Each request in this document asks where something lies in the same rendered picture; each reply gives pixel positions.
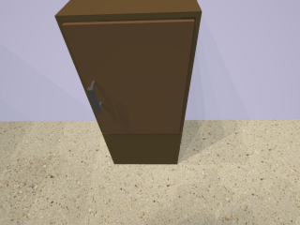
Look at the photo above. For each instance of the handle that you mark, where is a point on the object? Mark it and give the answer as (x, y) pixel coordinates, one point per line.
(92, 94)

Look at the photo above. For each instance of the cupboard door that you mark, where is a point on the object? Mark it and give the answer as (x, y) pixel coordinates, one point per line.
(140, 69)

